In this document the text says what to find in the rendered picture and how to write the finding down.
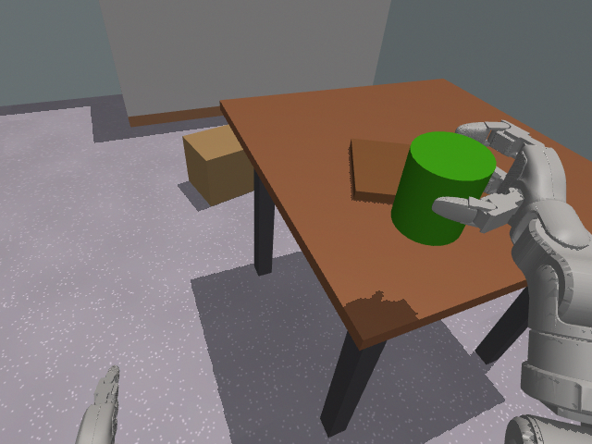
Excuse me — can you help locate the right robot hand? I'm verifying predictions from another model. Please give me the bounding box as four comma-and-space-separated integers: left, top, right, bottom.
432, 120, 566, 233

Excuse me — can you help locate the left robot hand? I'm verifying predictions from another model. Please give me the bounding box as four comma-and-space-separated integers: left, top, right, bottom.
75, 365, 119, 444

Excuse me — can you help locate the table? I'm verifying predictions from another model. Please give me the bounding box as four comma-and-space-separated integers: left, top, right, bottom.
219, 79, 592, 438

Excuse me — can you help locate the right robot arm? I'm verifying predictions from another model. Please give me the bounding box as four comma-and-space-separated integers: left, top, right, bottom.
504, 200, 592, 444

